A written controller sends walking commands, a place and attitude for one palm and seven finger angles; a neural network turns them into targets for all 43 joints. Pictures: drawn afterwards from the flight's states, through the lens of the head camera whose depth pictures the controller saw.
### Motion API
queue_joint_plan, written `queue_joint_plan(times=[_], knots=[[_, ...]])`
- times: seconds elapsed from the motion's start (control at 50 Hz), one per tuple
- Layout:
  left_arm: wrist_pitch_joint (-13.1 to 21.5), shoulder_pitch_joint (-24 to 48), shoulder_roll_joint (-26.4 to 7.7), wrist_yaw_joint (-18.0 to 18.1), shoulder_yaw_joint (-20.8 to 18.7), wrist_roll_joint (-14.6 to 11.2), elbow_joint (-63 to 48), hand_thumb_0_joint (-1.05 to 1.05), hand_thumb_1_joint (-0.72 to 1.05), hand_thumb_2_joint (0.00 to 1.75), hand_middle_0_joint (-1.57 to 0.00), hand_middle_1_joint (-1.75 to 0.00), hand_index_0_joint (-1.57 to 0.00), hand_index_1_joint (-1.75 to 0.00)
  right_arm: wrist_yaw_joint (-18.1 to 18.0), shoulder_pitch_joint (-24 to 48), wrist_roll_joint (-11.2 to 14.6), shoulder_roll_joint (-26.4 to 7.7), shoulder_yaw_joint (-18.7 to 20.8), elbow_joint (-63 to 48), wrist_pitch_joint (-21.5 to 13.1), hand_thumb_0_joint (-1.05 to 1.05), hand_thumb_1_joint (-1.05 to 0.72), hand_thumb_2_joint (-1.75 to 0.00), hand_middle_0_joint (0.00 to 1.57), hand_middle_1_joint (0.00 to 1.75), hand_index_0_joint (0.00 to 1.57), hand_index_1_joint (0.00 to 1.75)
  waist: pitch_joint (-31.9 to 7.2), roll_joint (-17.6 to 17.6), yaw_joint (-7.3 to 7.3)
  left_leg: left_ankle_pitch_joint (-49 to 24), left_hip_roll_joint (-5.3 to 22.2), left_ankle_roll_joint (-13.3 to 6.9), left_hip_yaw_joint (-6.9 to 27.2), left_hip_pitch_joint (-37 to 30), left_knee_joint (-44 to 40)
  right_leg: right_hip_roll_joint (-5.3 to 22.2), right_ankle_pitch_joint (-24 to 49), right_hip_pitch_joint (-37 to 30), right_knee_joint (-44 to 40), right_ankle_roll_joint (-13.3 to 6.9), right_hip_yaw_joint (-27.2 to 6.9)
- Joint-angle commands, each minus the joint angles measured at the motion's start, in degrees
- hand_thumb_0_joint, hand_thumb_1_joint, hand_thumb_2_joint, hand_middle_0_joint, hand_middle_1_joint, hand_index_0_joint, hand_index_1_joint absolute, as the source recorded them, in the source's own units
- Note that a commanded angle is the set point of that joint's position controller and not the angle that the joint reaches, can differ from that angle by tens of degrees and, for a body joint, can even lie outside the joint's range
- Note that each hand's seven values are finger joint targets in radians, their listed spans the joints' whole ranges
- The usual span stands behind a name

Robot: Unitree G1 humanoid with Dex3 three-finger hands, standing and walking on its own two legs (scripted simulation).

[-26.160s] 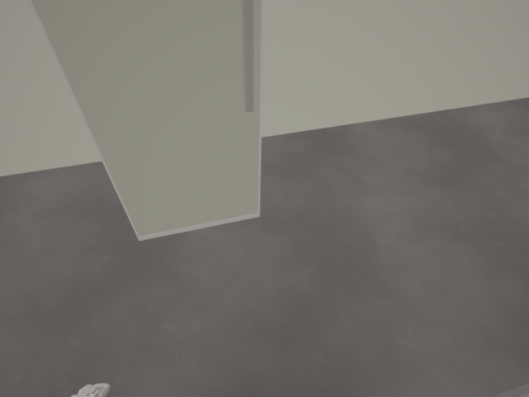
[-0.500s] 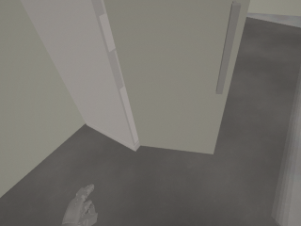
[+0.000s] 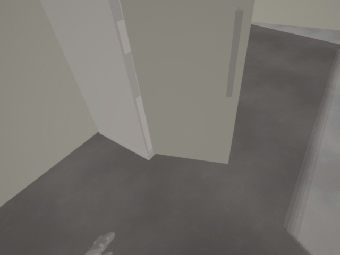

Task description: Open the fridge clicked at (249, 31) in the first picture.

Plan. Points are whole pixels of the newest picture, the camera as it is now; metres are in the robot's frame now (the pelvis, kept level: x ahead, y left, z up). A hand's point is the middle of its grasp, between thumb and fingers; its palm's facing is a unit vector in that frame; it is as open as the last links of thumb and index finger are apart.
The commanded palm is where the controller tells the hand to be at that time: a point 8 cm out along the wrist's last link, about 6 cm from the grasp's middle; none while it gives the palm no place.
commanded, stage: stop stepping back and stand still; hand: right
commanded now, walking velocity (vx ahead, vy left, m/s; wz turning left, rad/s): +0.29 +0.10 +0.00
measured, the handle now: (233, 56) +0.88 -0.18 +0.09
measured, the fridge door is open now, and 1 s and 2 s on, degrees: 69 69 69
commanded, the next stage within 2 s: let the arm hang, fingers relaxed in 1.02 s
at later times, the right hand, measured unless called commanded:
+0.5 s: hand out of the picture +0.19 -0.29 +0.18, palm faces +0.45 +0.76 -0.47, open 7.4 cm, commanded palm +0.11 -0.33 +0.18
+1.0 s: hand out of the picture +0.24 -0.28 +0.17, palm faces +0.41 +0.77 -0.48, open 7.4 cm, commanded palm +0.18 -0.33 +0.18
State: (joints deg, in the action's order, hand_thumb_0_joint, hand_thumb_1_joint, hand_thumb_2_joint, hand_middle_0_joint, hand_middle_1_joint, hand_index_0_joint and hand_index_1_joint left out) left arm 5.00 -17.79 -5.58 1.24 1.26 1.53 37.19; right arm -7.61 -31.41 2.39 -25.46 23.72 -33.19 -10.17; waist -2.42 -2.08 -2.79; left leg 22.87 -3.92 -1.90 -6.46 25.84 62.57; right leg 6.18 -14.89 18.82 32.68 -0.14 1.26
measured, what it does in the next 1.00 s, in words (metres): steps on the spot: left foot, then right foot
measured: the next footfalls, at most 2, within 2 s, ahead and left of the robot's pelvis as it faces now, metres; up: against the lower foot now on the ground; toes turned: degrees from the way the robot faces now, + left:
left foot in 0.12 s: -0.04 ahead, +0.10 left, +0.00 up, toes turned +2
right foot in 0.32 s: +0.08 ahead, -0.15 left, +0.00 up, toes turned -7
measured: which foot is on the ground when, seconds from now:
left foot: up 0.00-0.10, down 0.12-0.34, up 0.36-0.52, down 0.54-1.00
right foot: down 0.00-0.08, up 0.10-0.30, down 0.32-1.00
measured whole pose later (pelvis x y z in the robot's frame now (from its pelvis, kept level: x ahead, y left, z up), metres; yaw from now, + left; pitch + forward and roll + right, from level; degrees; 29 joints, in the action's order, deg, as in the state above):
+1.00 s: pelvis +0.05 -0.02 +0.00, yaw -2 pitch +1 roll +1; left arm 6.5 -10.2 -11.4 3.3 -0.3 -0.6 33.6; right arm -8.8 -33.1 2.6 -25.3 24.4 -29.2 -13.7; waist 0.1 -0.4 -1.5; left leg 18.0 -0.6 -0.9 -3.9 11.4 28.3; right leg 3.5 -16.5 16.2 31.7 0.6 3.7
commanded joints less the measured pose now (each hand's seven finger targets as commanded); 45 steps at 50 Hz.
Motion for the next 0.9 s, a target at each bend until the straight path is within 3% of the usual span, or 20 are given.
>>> queue_joint_plan(times=[0.0, 0.04, 0.06, 0.08, 0.1, 0.14, 0.18, 0.26, 0.28, 0.3, 0.32, 0.34, 0.42, 0.48, 0.5, 0.54, 0.58, 0.62, 0.72, 0.88], knots=[[1.5, 9.2, -11.4, 2.6, -3.8, 0.5, -9.2, 0.0, 0.9, 0.9, -0.2, -0.3, -0.2, -0.3, -1.9, 3.0, 0.4, -10.6, 8.4, -9.1, -1.8, 0.0, -0.9, -0.9, 0.2, 0.3, 0.2, 0.3, -2.2, 20.4, 3.15, 9.4, -3.2, -1.9, -4.8, -25.1, -25.5, 7.6, -23.8, 12.4, -22.2, -0.3, -5.3], [1.4, 9.1, -11.3, 3.1, -3.7, -0.2, -8.0, 0.0, 0.9, 0.9, -0.2, -0.3, -0.2, -0.3, -1.5, 3.9, 0.5, -9.3, 6.8, -3.9, 0.2, 0.0, -0.9, -0.9, 0.2, 0.3, 0.2, 0.3, -2.2, 10.9, 3.76, 9.0, 0.1, -4.2, -0.3, -30.4, -42.6, 2.1, -18.6, 13.4, -3.9, 1.0, 0.2], [0.9, 7.7, -11.1, 2.9, -4.4, -1.0, -7.3, 0.0, 0.9, 0.9, -0.2, -0.3, -0.2, -0.3, -1.3, 5.1, 0.1, -9.4, 6.9, -2.5, 0.7, 0.0, -0.9, -0.9, 0.2, 0.3, 0.2, 0.3, -1.5, -1.7, 2.95, 4.9, 8.7, -7.7, 9.7, -28.2, -46.0, -1.9, -13.0, 16.0, 14.3, 0.2, 5.1], [0.6, 8.9, -11.5, 2.8, -4.5, -1.7, -8.2, 0.0, 0.9, 0.9, -0.2, -0.3, -0.2, -0.3, -1.5, 8.6, 0.2, -11.5, 7.5, -3.9, 0.2, 0.0, -0.9, -0.9, 0.2, 0.3, 0.2, 0.3, 0.8, -11.9, 2.77, 1.4, 19.9, -13.2, 26.1, -24.7, -50.1, -4.7, -12.2, 24.3, 32.9, 0.2, 2.5], [1.3, 9.5, -11.5, 2.6, -3.7, -1.3, -8.5, 0.0, 0.9, 0.9, -0.2, -0.3, -0.2, -0.3, -2.3, 12.0, 0.6, -14.5, 10.6, -6.3, -1.4, 0.0, -0.9, -0.9, 0.2, 0.3, 0.2, 0.3, 2.8, -9.0, 2.19, -9.1, 23.1, -15.7, 27.8, -19.9, -50.1, -3.8, -10.9, 26.5, 44.5, 0.8, 0.0], [2.7, 8.2, -13.0, 2.6, -5.4, -2.1, -7.2, 0.0, 0.9, 0.9, -0.2, -0.3, -0.2, -0.3, -2.3, 9.3, 0.8, -7.0, 4.9, 0.2, -1.6, 0.0, -0.9, -0.9, 0.2, 0.3, 0.2, 0.3, 4.6, -11.3, 2.09, 2.9, 23.4, -15.1, 31.2, -17.9, -49.6, -0.7, -9.8, 27.4, 39.4, 0.7, -5.4], [2.0, 10.7, -12.9, 3.0, -4.2, -2.1, -6.9, 0.0, 0.9, 0.9, -0.2, -0.3, -0.2, -0.3, -2.1, 12.9, 0.1, -6.0, 3.1, -2.0, -2.6, 0.0, -0.9, -0.9, 0.2, 0.3, 0.2, 0.3, 10.7, -5.3, 1.87, -0.5, 22.0, -12.7, 23.8, -10.6, -48.0, 1.7, -7.3, 20.2, 28.2, 0.2, -3.1], [4.1, 12.1, -11.9, 4.8, -3.6, -0.9, -7.2, 0.0, 0.9, 0.9, -0.2, -0.3, -0.2, -0.3, -3.6, 19.3, -0.8, -8.0, 2.7, -9.5, -4.3, 0.0, -0.9, -0.9, 0.2, 0.3, 0.2, 0.3, 4.2, 2.2, 1.69, -0.5, 13.2, -6.3, 7.1, -4.4, -35.0, -5.0, -1.6, -9.8, 0.2, -0.6, 8.5], [4.8, 10.7, -13.6, 5.0, -4.5, -1.2, -7.8, 0.0, 0.9, 0.9, -0.2, -0.3, -0.2, -0.3, -3.8, 19.1, -0.4, -8.8, 3.7, -12.6, -4.9, 0.0, -0.9, -0.9, 0.2, 0.3, 0.2, 0.3, 2.1, 10.2, 0.99, -0.9, 10.3, -3.8, 5.1, 0.4, -24.2, -1.4, -4.5, -16.8, -4.6, -2.2, 1.6], [5.0, 10.2, -15.2, 4.7, -5.0, -1.3, -8.9, 0.0, 0.9, 0.9, -0.2, -0.3, -0.2, -0.3, -4.2, 17.8, -0.1, -9.6, 5.7, -16.2, -5.8, 0.0, -0.9, -0.9, 0.2, 0.3, 0.2, 0.3, -0.8, 25.0, 1.27, 4.8, 4.0, 0.1, 0.9, 7.8, -10.7, 9.7, -1.9, -22.7, -11.2, -6.7, -17.4], [5.4, 9.8, -14.0, 4.2, -4.4, -1.1, -9.8, 0.0, 0.9, 0.9, -0.2, -0.3, -0.2, -0.3, -4.2, 16.2, 0.0, -11.1, 6.9, -16.8, -6.9, 0.0, -0.9, -0.9, 0.2, 0.3, 0.2, 0.3, -0.1, 24.4, 1.33, 12.5, 1.7, 0.8, 3.7, 9.2, -2.2, 16.2, 3.0, -20.5, -16.9, -10.7, -30.6], [5.9, 9.1, -13.0, 3.5, -4.4, -0.6, -8.6, 0.0, 0.9, 0.9, -0.2, -0.3, -0.2, -0.3, -3.6, 11.9, 0.3, -13.0, 9.8, -14.0, -6.7, 0.0, -0.9, -0.9, 0.2, 0.3, 0.2, 0.3, -0.8, 19.1, 1.42, 10.8, 3.7, 0.8, 8.1, 6.7, 1.7, 17.5, -6.4, -13.3, -20.1, -11.5, -33.7], [5.5, 10.3, -12.5, 1.2, -4.5, -1.2, -9.7, 0.0, 0.9, 0.9, -0.2, -0.3, -0.2, -0.3, -2.7, -0.8, 0.9, -10.8, 12.4, -15.1, -6.2, 0.0, -0.9, -0.9, 0.2, 0.3, 0.2, 0.3, -1.8, 18.5, 3.09, 3.0, 5.5, 1.3, 4.0, -8.9, -17.7, 10.2, -10.0, 0.4, -16.9, -6.5, -9.5], [4.5, 9.0, -12.5, 1.0, -4.1, -1.4, -10.9, 0.0, 0.9, 0.9, -0.2, -0.3, -0.2, -0.3, -2.4, -4.0, 0.8, -9.3, 11.9, -9.1, -5.6, 0.0, -0.9, -0.9, 0.2, 0.3, 0.2, 0.3, -2.2, 14.0, 2.6, -2.2, 3.1, 1.3, 0.1, -24.2, -32.4, 5.4, -17.2, 10.7, -9.4, -2.7, -1.3], [4.1, 8.4, -12.3, 1.1, -4.3, -1.5, -10.8, 0.0, 0.9, 0.9, -0.2, -0.3, -0.2, -0.3, -2.5, -3.6, 0.6, -9.6, 12.2, -6.4, -5.4, 0.0, -0.9, -0.9, 0.2, 0.3, 0.2, 0.3, -1.8, 6.6, 2.48, -1.3, 5.8, -0.1, 5.2, -24.0, -38.1, 2.2, -16.1, 12.1, -1.5, -1.5, 1.4], [4.6, 8.3, -11.8, 1.4, -3.8, -1.7, -10.4, 0.0, 0.9, 0.9, -0.2, -0.3, -0.2, -0.3, -2.5, -0.7, 1.1, -9.7, 10.9, -2.8, -4.5, 0.0, -0.9, -0.9, 0.2, 0.3, 0.2, 0.3, -0.2, -10.3, 2.05, -4.9, 20.5, -7.2, 29.0, -16.1, -47.8, -4.4, -10.7, 12.6, 16.9, 0.8, 1.7], [4.9, 7.9, -12.3, 1.8, -4.0, -1.9, -8.6, 0.0, 0.9, 0.9, -0.2, -0.3, -0.2, -0.3, -2.9, 1.3, 0.6, -8.5, 9.3, -2.1, -4.6, 0.0, -0.9, -0.9, 0.2, 0.3, 0.2, 0.3, 0.8, -9.1, 1.84, -12.6, 20.6, -9.1, 24.7, -14.8, -44.7, -2.6, -10.7, 9.0, 15.7, 0.6, -0.7], [4.9, 9.4, -11.9, 2.4, -3.1, -1.6, -7.7, 0.0, 0.9, 0.9, -0.2, -0.3, -0.2, -0.3, -3.2, 5.2, -0.1, -8.4, 8.1, -3.3, -5.2, 0.0, -0.9, -0.9, 0.2, 0.3, 0.2, 0.3, -1.0, -5.7, 1.33, -25.0, 16.7, -5.5, 15.4, -16.7, -37.6, -3.1, -3.5, 2.2, 2.7, 0.1, 1.3], [5.6, 11.1, -13.3, 3.3, -3.5, -1.6, -8.7, 0.0, 0.9, 0.9, -0.2, -0.3, -0.2, -0.3, -2.6, 7.1, -1.1, -8.9, 6.8, -7.4, -6.3, 0.0, -0.9, -0.9, 0.2, 0.3, 0.2, 0.3, -2.6, 13.4, 3.13, -16.4, 6.1, 2.4, 5.2, -13.2, -31.2, 4.6, 22.1, -7.6, -8.9, -4.0, -8.6], [4.2, 8.8, -12.5, 2.2, -4.0, -2.2, -10.2, 0.0, 0.9, 0.9, -0.2, -0.3, -0.2, -0.3, -2.8, -2.4, 0.2, -8.8, 9.4, -7.2, -6.5, 0.0, -0.9, -0.9, 0.2, 0.3, 0.2, 0.3, -8.6, 5.8, 2.36, -38.6, 10.0, 0.1, 9.0, -23.4, -34.6, -0.5, 24.2, -4.8, -2.0, -0.4, -0.3]])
